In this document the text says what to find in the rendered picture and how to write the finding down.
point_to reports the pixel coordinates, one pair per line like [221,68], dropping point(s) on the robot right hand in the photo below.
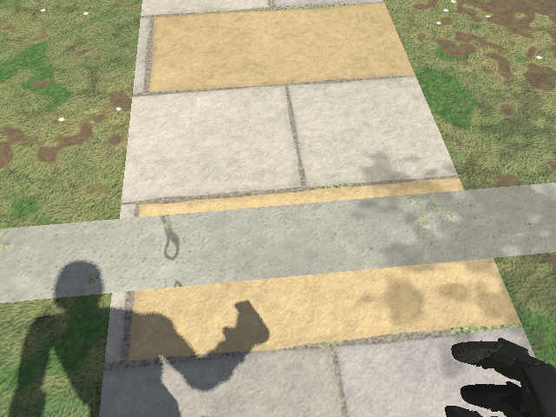
[535,398]

